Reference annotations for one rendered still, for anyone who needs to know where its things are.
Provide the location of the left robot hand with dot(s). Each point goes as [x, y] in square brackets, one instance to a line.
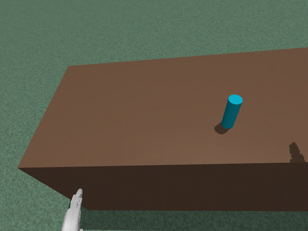
[73, 214]

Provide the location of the can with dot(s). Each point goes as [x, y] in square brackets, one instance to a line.
[231, 111]

